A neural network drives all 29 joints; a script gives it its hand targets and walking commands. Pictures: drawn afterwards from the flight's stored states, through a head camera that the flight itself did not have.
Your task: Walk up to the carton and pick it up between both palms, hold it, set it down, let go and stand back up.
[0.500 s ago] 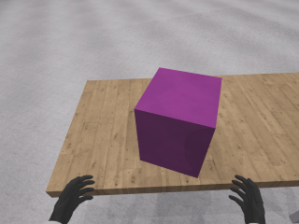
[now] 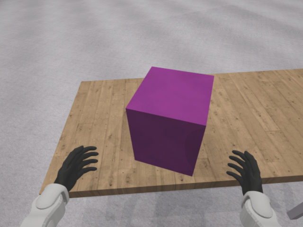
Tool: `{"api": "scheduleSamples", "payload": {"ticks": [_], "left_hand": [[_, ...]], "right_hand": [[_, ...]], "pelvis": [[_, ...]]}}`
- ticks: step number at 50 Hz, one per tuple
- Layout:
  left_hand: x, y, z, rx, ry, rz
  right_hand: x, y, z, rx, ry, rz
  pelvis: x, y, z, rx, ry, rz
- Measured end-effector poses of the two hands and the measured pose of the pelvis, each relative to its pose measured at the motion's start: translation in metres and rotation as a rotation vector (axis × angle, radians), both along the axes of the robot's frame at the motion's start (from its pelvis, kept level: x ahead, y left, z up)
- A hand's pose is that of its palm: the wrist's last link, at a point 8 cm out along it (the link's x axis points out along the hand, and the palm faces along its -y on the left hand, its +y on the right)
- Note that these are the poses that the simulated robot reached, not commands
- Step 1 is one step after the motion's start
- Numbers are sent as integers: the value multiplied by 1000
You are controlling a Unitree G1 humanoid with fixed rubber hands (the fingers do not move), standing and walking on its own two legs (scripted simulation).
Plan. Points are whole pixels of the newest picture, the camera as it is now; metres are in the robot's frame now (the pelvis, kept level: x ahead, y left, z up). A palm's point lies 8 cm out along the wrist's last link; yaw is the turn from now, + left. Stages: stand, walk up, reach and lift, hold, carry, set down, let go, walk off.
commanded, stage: reach and lift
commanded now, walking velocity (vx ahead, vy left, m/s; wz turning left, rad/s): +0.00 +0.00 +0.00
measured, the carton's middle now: (171, 120) +0.44 -0.05 +0.04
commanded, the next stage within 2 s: none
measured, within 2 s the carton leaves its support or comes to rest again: neither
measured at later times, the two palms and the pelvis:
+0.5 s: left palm (75, 135) +0.34 +0.21 +0.11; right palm (255, 158) +0.26 -0.23 +0.09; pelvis +0.00 +0.01 +0.00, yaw -2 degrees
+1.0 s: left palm (85, 105) +0.41 +0.19 +0.15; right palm (263, 132) +0.31 -0.25 +0.13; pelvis -0.01 +0.01 +0.00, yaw -1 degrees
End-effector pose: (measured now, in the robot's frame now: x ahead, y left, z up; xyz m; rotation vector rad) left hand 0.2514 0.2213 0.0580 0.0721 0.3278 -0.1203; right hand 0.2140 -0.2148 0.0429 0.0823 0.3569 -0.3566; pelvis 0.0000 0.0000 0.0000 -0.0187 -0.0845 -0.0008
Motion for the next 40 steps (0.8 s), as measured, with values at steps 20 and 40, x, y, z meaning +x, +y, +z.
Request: {"api": "scheduleSamples", "payload": {"ticks": [20,40], "left_hand": [[73,-10,39,4,-8,-38],[131,-25,80,14,-28,-41]], "right_hand": [[36,-9,37,2,-50,0],[73,-30,72,-24,-112,-16]], "pelvis": [[0,3,1,4,37,-26],[-6,14,2,4,55,-34]]}}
